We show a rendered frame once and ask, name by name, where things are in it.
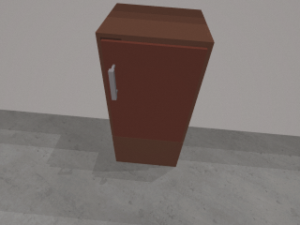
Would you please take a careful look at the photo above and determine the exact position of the handle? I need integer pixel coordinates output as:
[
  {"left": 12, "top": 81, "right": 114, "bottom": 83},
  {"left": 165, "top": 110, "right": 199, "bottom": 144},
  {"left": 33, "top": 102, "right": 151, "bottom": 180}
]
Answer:
[{"left": 108, "top": 64, "right": 118, "bottom": 100}]

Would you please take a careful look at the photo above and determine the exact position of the cupboard door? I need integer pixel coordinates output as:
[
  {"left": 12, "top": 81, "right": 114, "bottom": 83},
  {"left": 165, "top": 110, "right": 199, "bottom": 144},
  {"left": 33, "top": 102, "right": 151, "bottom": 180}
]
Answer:
[{"left": 100, "top": 38, "right": 208, "bottom": 143}]

